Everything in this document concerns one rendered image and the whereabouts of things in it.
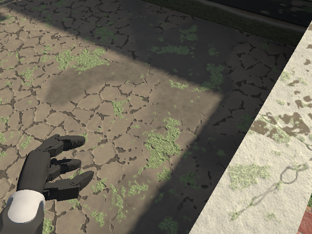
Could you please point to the left robot forearm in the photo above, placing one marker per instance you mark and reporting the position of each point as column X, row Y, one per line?
column 23, row 214

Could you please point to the left robot hand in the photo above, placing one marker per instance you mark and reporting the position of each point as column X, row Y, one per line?
column 38, row 169

